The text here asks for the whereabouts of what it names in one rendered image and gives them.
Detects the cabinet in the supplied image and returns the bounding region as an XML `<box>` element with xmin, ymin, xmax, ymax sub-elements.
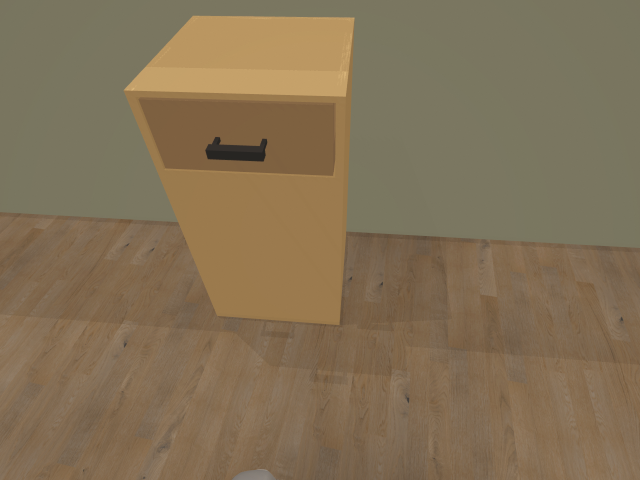
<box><xmin>124</xmin><ymin>16</ymin><xmax>355</xmax><ymax>325</ymax></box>

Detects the drawer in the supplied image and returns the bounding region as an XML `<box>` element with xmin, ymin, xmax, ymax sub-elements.
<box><xmin>138</xmin><ymin>97</ymin><xmax>336</xmax><ymax>176</ymax></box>

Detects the handle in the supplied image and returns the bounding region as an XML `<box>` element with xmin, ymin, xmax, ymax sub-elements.
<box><xmin>205</xmin><ymin>137</ymin><xmax>267</xmax><ymax>162</ymax></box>

